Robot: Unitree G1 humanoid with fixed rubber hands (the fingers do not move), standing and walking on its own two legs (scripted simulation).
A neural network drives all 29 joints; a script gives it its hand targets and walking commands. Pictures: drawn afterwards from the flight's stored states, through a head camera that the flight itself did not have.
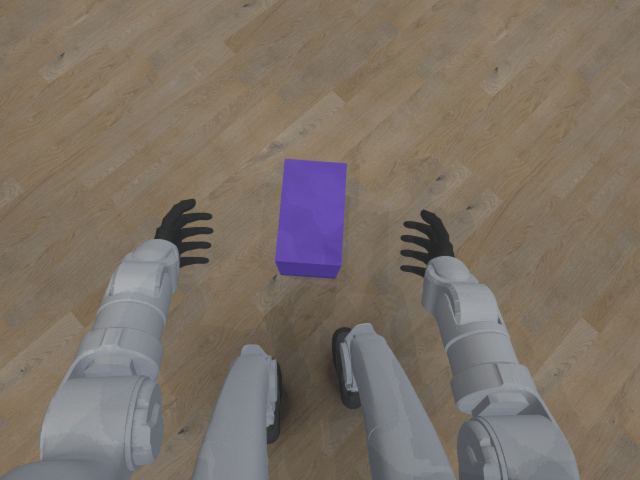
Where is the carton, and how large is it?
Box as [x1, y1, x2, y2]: [275, 159, 346, 278]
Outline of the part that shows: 285,159 275,261 280,274 334,278 341,264 346,163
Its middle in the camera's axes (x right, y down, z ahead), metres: -0.02 -0.04 +1.03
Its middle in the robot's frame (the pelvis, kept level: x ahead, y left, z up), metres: +0.54 -0.03 -0.58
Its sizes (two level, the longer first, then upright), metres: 0.258 0.154 0.206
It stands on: the floor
